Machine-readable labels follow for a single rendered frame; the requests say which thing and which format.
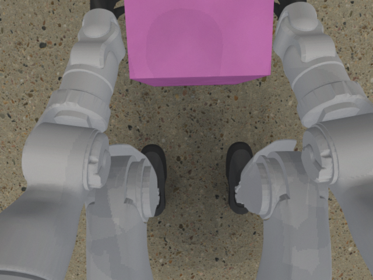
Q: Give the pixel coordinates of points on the robot right hand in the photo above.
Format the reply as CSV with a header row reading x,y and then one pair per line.
x,y
278,8

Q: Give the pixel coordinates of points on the right robot upper arm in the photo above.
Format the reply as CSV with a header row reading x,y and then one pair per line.
x,y
339,153

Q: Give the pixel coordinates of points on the left robot shin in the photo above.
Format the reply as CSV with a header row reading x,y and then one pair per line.
x,y
122,150

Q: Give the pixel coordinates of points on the robot left hand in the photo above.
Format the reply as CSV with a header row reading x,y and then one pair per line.
x,y
108,5

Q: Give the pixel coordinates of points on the right robot thigh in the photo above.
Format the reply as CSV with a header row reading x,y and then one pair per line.
x,y
296,237

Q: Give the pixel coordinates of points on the right robot forearm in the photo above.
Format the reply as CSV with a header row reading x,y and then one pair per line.
x,y
316,74

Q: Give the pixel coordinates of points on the left robot forearm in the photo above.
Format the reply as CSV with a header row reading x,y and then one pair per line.
x,y
89,79

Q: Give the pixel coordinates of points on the carton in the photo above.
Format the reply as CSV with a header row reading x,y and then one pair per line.
x,y
198,42

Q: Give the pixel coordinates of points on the left robot upper arm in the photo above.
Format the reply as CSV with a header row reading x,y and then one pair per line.
x,y
62,163

